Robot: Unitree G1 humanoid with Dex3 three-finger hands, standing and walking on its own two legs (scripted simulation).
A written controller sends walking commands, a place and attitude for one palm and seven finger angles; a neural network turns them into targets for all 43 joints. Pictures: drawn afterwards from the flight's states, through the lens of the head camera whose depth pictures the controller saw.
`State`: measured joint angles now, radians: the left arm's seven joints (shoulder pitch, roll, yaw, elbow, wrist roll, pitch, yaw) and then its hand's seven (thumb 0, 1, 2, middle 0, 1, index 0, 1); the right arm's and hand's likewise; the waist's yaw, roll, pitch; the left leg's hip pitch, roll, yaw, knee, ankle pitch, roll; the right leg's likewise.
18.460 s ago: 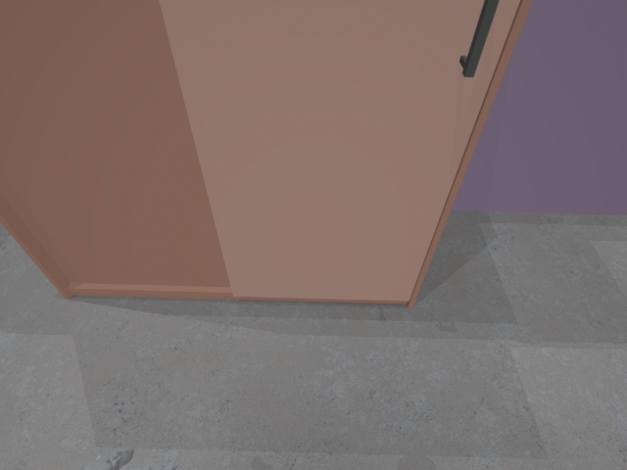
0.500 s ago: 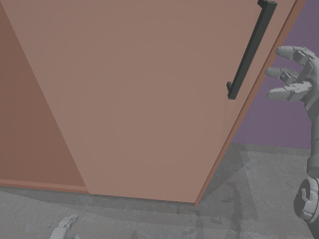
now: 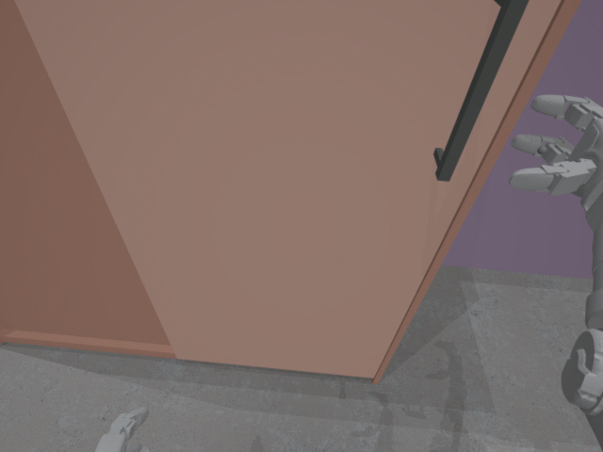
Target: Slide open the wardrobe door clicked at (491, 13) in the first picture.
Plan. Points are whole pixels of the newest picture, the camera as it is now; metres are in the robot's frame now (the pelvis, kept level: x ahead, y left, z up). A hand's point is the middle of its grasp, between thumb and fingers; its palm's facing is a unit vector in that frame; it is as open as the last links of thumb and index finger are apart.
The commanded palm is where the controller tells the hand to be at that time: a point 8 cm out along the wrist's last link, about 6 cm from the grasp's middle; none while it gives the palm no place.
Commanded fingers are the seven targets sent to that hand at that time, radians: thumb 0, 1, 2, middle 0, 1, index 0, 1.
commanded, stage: move the hooked fingers beside the handle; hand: right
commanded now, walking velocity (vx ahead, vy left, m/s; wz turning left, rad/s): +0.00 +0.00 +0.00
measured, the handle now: (469, 95) +0.50 -0.15 +0.27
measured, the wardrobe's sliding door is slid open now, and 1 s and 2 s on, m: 0.00 0.00 0.00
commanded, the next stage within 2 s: feel for the door with the fingertips in 1.78 s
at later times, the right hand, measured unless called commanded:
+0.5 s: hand (536, 133) +0.43 -0.21 +0.27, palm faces +0.01 +1.00 +0.00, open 14.0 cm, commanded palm +0.41 -0.26 +0.26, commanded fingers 0.00 0.50 -0.30 0.30 1.20 0.30 1.20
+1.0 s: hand (547, 145) +0.43 -0.23 +0.25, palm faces +0.05 +1.00 -0.02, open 14.0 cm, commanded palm +0.40 -0.27 +0.26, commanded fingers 0.00 0.50 -0.30 0.30 1.20 0.30 1.20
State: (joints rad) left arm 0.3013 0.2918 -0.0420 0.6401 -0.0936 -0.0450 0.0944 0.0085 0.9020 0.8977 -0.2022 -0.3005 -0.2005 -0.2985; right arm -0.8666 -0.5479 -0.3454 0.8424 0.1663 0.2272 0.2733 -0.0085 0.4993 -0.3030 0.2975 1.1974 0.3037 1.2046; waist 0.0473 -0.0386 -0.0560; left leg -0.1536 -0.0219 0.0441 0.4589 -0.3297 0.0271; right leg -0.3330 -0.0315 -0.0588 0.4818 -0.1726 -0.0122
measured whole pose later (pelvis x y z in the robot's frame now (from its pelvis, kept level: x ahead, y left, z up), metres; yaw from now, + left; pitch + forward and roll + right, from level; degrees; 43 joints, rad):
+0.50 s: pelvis +0.00 +0.00 +0.00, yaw -1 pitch +0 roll +0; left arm 0.28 0.28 -0.05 0.66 -0.09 -0.08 0.09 0.01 0.90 0.90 -0.20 -0.30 -0.20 -0.30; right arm -0.87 -0.47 -0.30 0.70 0.20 0.21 0.26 -0.01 0.50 -0.30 0.30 1.20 0.30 1.20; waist 0.03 -0.03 -0.05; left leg -0.13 -0.02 0.05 0.45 -0.33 0.02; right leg -0.32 -0.03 -0.05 0.49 -0.17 -0.01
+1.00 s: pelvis +0.00 +0.00 +0.00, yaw +0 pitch +1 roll +0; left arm 0.29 0.30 -0.03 0.65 -0.10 -0.04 0.09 0.01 0.90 0.90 -0.20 -0.30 -0.20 -0.30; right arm -0.84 -0.54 -0.32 0.74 0.19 0.28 0.29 -0.01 0.50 -0.30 0.30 1.20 0.30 1.20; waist 0.03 -0.04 -0.06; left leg -0.13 -0.02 0.05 0.45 -0.33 0.03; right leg -0.32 -0.03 -0.05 0.49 -0.18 -0.01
